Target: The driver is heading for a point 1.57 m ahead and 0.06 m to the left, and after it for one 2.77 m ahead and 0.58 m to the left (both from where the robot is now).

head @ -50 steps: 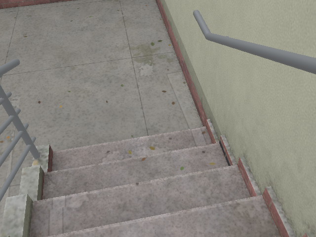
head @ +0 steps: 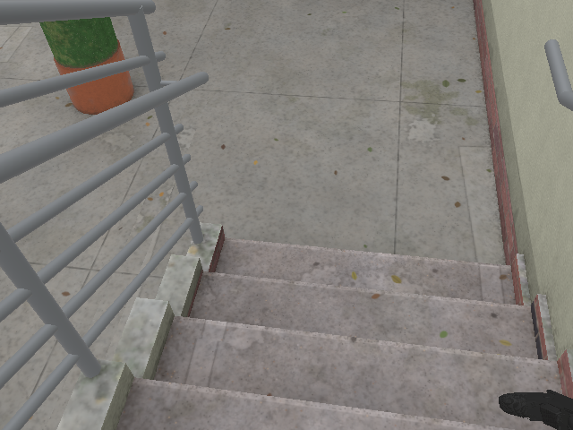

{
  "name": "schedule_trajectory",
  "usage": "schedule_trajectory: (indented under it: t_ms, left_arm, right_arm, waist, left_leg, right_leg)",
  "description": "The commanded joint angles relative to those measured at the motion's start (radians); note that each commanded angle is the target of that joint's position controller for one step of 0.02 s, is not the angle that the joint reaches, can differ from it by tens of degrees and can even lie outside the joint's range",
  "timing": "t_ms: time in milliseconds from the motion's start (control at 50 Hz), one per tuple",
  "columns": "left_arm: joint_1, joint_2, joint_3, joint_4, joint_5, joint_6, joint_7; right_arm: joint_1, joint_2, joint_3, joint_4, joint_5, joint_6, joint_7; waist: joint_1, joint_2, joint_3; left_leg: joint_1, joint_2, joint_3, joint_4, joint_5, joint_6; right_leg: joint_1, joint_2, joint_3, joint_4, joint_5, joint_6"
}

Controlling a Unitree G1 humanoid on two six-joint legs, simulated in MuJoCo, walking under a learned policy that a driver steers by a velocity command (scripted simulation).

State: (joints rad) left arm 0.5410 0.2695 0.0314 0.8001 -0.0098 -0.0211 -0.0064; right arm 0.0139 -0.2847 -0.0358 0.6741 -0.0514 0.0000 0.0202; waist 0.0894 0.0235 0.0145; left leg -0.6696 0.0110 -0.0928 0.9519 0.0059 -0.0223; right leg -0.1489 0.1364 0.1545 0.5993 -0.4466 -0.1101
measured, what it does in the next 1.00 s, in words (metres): goes down: left foot 0.16 m lower, then right foot 0.16 m lower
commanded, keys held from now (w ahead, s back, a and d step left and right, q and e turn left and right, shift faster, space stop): w+e+shift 0.22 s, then w+shift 0.02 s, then w+q+shift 0.76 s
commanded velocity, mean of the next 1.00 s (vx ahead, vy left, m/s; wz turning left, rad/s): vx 0.97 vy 0.00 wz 0.14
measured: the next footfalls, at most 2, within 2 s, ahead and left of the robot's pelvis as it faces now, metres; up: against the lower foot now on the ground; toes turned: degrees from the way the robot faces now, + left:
left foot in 0.28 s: +0.26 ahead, +0.13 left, -0.16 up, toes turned -18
right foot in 0.68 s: +0.55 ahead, -0.14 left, -0.32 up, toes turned -2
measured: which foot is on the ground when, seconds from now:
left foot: up 0.00-0.26, down 0.28-0.68, up 0.70-1.00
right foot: down 0.00-0.26, up 0.28-0.66, down 0.68-1.00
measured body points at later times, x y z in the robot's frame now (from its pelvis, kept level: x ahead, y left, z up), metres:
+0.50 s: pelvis +0.31 +0.03 -0.20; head +0.32 +0.03 +0.25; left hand +0.56 +0.23 -0.29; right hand +0.12 -0.19 -0.32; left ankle +0.22 +0.15 -0.89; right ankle +0.39 -0.13 -0.85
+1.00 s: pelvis +0.70 -0.04 -0.40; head +0.70 -0.03 +0.05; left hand +0.55 +0.20 -0.54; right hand +0.92 -0.28 -0.50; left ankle +0.86 +0.07 -1.08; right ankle +0.52 -0.14 -1.05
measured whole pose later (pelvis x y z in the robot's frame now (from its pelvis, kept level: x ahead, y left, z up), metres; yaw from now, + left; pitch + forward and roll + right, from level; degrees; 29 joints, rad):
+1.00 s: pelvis +0.70 -0.04 -0.40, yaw +11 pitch -2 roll -2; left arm 0.54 0.25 0.06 1.06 0.01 -0.13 0.02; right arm 0.09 -0.33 -0.08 0.85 -0.02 -0.01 0.06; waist 0.05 0.03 0.03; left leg -0.66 0.03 0.09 0.77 0.47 0.14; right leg -0.04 -0.01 -0.24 0.95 -0.87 0.00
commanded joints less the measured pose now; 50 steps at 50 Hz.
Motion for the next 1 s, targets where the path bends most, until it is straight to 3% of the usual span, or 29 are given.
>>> schedule_trajectory:
  t_ms: [20, 120, 200, 260, 280, 300, 320, 340, 360, 400, 420, 480, 520, 540, 560, 600, 640, 660, 680, 700, 720, 740, 760, 780, 820, 880, 900, 940, 1000]
  left_arm:
    - [0.015, 0.140, 0.041, -0.036, -0.008, -0.013, 0.023]
    - [0.019, 0.160, 0.040, -0.022, 0.025, 0.004, 0.018]
    - [-0.050, 0.106, 0.026, -0.001, 0.053, 0.018, 0.024]
    - [-0.181, 0.135, 0.037, 0.025, 0.047, 0.016, 0.031]
    - [-0.234, 0.069, 0.035, 0.019, 0.032, -0.001, 0.023]
    - [-0.131, -0.004, 0.009, -0.027, -0.005, -0.022, 0.028]
    - [-0.040, 0.070, 0.017, 0.002, -0.006, -0.033, 0.040]
    - [-0.110, 0.110, 0.026, 0.011, 0.032, -0.029, 0.043]
    - [-0.276, 0.143, 0.038, 0.003, 0.091, -0.020, 0.035]
    - [-0.445, 0.111, 0.034, -0.040, 0.089, -0.021, 0.031]
    - [-0.478, 0.109, 0.033, -0.044, 0.087, -0.015, 0.004]
    - [-0.409, 0.050, 0.017, 0.007, 0.080, -0.022, -0.033]
    - [-0.553, 0.020, 0.001, -0.059, 0.058, -0.050, -0.029]
    - [-0.525, -0.003, -0.005, -0.047, 0.059, -0.052, -0.040]
    - [-0.535, 0.006, -0.006, -0.054, 0.051, -0.045, -0.041]
    - [-0.535, -0.006, -0.010, -0.075, 0.017, -0.033, -0.021]
    - [-0.348, 0.041, 0.017, -0.040, 0.004, -0.043, 0.007]
    - [-0.042, 0.096, 0.053, 0.047, 0.027, -0.036, 0.018]
    - [0.060, 0.125, 0.060, 0.067, 0.038, -0.043, 0.023]
    - [0.020, 0.109, 0.039, 0.057, 0.078, -0.057, 0.011]
    - [0.001, 0.083, 0.041, 0.055, 0.043, -0.056, -0.014]
    - [-0.039, 0.103, 0.062, 0.046, 0.021, -0.062, -0.022]
    - [-0.115, 0.038, 0.052, 0.042, 0.017, -0.052, -0.017]
    - [-0.135, 0.023, 0.040, 0.050, 0.036, -0.084, -0.015]
    - [-0.104, -0.018, 0.020, 0.106, 0.025, -0.110, -0.006]
    - [-0.191, 0.067, 0.040, 0.107, 0.036, -0.129, 0.023]
    - [-0.183, -0.033, 0.023, 0.138, 0.018, -0.149, 0.025]
    - [-0.218, -0.018, 0.012, 0.150, 0.007, -0.154, 0.026]
    - [-0.114, 0.053, 0.024, 0.192, 0.029, -0.111, 0.039]
  right_arm:
    - [-0.115, -0.059, -0.017, -0.059, -0.008, -0.008, 0.015]
    - [-0.200, -0.032, -0.010, -0.073, -0.002, -0.022, 0.025]
    - [-0.020, -0.034, -0.019, -0.036, 0.049, -0.053, -0.013]
    - [0.479, -0.114, -0.065, 0.143, 0.049, -0.078, -0.047]
    - [0.576, -0.113, -0.061, 0.169, 0.039, -0.077, -0.038]
    - [0.540, -0.096, -0.040, 0.153, 0.012, -0.075, -0.015]
    - [0.545, -0.102, -0.049, 0.131, 0.024, -0.081, 0.000]
    - [0.508, -0.145, -0.078, 0.128, 0.037, -0.089, -0.003]
    - [0.461, -0.061, -0.055, 0.139, 0.049, -0.090, -0.002]
    - [0.493, -0.065, -0.034, 0.191, 0.023, -0.134, -0.006]
    - [0.520, -0.054, -0.028, 0.207, 0.027, -0.130, -0.029]
    - [0.494, -0.143, -0.052, 0.207, 0.016, -0.109, -0.037]
    - [0.469, 0.017, -0.007, 0.214, 0.070, -0.128, -0.050]
    - [0.414, -0.027, -0.009, 0.186, 0.075, -0.120, -0.050]
    - [0.423, -0.090, -0.024, 0.186, 0.065, -0.106, -0.048]
    - [0.553, -0.045, -0.013, 0.251, 0.029, -0.067, -0.047]
    - [0.599, -0.061, -0.012, 0.288, -0.009, -0.038, -0.062]
    - [0.466, -0.103, -0.021, 0.275, 0.007, -0.037, -0.054]
    - [0.488, -0.091, -0.032, 0.280, 0.030, -0.047, -0.048]
    - [0.624, 0.014, -0.014, 0.266, 0.085, -0.054, -0.065]
    - [0.693, -0.015, -0.014, 0.261, 0.096, -0.052, -0.080]
    - [0.616, -0.053, -0.025, 0.248, 0.050, -0.032, -0.079]
    - [0.447, -0.057, -0.033, 0.226, 0.001, -0.010, -0.060]
    - [0.398, -0.053, -0.045, 0.199, -0.006, -0.008, -0.054]
    - [0.291, 0.004, -0.042, 0.173, 0.015, 0.015, -0.022]
    - [0.305, -0.005, -0.041, 0.200, -0.016, 0.018, 0.006]
    - [0.237, -0.003, -0.040, 0.179, 0.008, -0.002, 0.026]
    - [0.171, 0.056, -0.018, 0.177, 0.033, -0.026, 0.068]
    - [0.100, -0.014, -0.020, 0.171, 0.019, 0.002, 0.042]
  waist:
    - [-0.025, -0.053, 0.004]
    - [0.047, -0.142, 0.055]
    - [0.009, -0.178, 0.062]
    - [-0.248, 0.016, 0.006]
    - [-0.261, 0.104, -0.048]
    - [-0.128, 0.234, -0.094]
    - [-0.113, 0.209, -0.220]
    - [-0.144, 0.259, -0.179]
    - [-0.148, 0.044, 0.011]
    - [-0.115, 0.079, 0.164]
    - [-0.087, -0.031, 0.168]
    - [-0.069, 0.142, 0.051]
    - [-0.072, -0.022, 0.093]
    - [-0.073, -0.028, 0.062]
    - [-0.104, 0.019, 0.059]
    - [-0.162, 0.107, 0.085]
    - [-0.087, 0.027, 0.055]
    - [0.097, 0.043, -0.117]
    - [0.147, -0.065, -0.071]
    - [-0.007, -0.137, -0.137]
    - [-0.056, -0.193, -0.234]
    - [-0.046, -0.187, -0.190]
    - [-0.044, -0.071, -0.019]
    - [-0.072, -0.146, 0.065]
    - [-0.126, -0.083, 0.222]
    - [-0.164, -0.181, 0.148]
    - [-0.177, -0.102, 0.177]
    - [-0.162, -0.065, 0.121]
    - [-0.097, -0.074, 0.174]
  left_leg:
    - [-0.051, -0.012, 0.004, -0.145, 0.262, -0.015]
    - [0.128, -0.061, 0.014, -0.267, 0.233, -0.005]
    - [0.456, -0.056, 0.004, -0.423, 0.208, -0.016]
    - [0.743, 0.092, -0.094, -0.778, 0.298, 0.065]
    - [0.966, 0.141, -0.076, -0.555, 0.438, 0.063]
    - [1.120, 0.244, -0.142, -0.147, 0.899, 0.048]
    - [1.191, 0.293, -0.275, -0.187, 0.642, 0.138]
    - [1.034, 0.353, -0.533, -0.384, -0.048, 0.322]
    - [0.794, 0.283, -0.560, -0.483, -0.358, 0.325]
    - [0.565, 0.244, -0.629, -0.389, -0.178, 0.344]
    - [0.403, 0.189, -0.537, -0.419, -0.235, 0.337]
    - [0.168, 0.136, -0.456, -0.417, -0.038, 0.332]
    - [0.049, -0.030, -0.340, -0.298, -0.364, 0.259]
    - [-0.016, -0.053, -0.303, -0.313, -0.361, 0.233]
    - [0.025, -0.040, -0.325, -0.309, -0.324, 0.240]
    - [0.148, -0.033, -0.309, -0.190, -0.280, 0.229]
    - [0.303, -0.064, -0.272, 0.108, -0.165, 0.225]
    - [0.196, -0.037, -0.258, 0.457, 0.163, 0.229]
    - [-0.032, -0.150, -0.151, 0.860, -0.339, 0.200]
    - [-0.235, -0.114, -0.123, 1.080, -0.739, 0.198]
    - [-0.279, -0.044, -0.071, 0.996, -0.662, 0.180]
    - [-0.329, 0.002, -0.034, 0.932, -0.532, 0.175]
    - [-0.328, 0.029, 0.009, 0.894, -0.481, 0.172]
    - [-0.318, 0.067, -0.057, 0.725, -0.326, 0.172]
    - [-0.211, 0.096, -0.071, 0.425, -0.171, 0.122]
    - [-0.027, 0.047, 0.075, 0.297, 0.044, 0.113]
    - [-0.004, 0.077, 0.026, 0.029, 0.356, 0.138]
    - [0.358, 0.013, 0.172, -0.175, 0.743, 0.159]
    - [0.382, -0.059, 0.335, -0.239, 0.414, 0.175]
  right_leg:
    - [-0.008, -0.154, 0.288, -0.027, 0.362, -0.129]
    - [-0.157, -0.105, 0.376, -0.001, 0.208, -0.146]
    - [-0.210, -0.056, 0.375, 0.180, 0.261, -0.100]
    - [-0.222, 0.012, 0.221, 0.978, 0.453, -0.103]
    - [-0.505, 0.111, 0.141, 1.294, -0.231, -0.090]
    - [-0.780, 0.058, 0.115, 1.383, -0.311, -0.076]
    - [-0.854, -0.020, 0.069, 1.292, -0.185, -0.061]
    - [-0.922, -0.041, 0.033, 1.285, -0.095, -0.047]
    - [-0.954, -0.080, 0.041, 1.175, -0.081, -0.034]
    - [-0.987, -0.161, 0.075, 0.828, 0.043, 0.015]
    - [-0.853, -0.195, 0.044, 0.550, 0.181, 0.068]
    - [-0.410, -0.135, -0.135, 0.551, 0.376, 0.086]
    - [-0.314, -0.152, -0.091, 0.163, 0.968, 0.078]
    - [-0.129, -0.110, -0.131, 0.110, 1.009, 0.079]
    - [-0.085, -0.097, -0.136, 0.080, 0.890, 0.087]
    - [-0.039, -0.113, -0.127, -0.022, 0.747, 0.097]
    - [0.072, -0.132, -0.114, -0.238, 0.699, 0.100]
    - [0.405, -0.150, -0.119, -0.050, 0.777, 0.074]
    - [0.534, -0.267, 0.004, -0.200, 0.668, 0.009]
    - [0.695, -0.475, 0.093, 0.180, 1.356, 0.046]
    - [0.693, -0.564, 0.162, 0.185, 1.402, 0.031]
    - [0.528, -0.570, 0.260, 0.028, 0.783, -0.083]
    - [0.276, -0.489, 0.245, -0.114, 0.351, -0.083]
    - [0.112, -0.518, 0.252, -0.069, 0.410, -0.089]
    - [-0.229, -0.461, 0.086, -0.088, 0.511, -0.016]
    - [-0.302, -0.436, -0.024, -0.060, 0.561, 0.014]
    - [-0.346, -0.351, -0.130, 0.006, 0.333, 0.064]
    - [-0.502, -0.280, -0.294, 0.031, 0.085, 0.107]
    - [-0.282, -0.330, -0.323, 0.187, 0.528, 0.091]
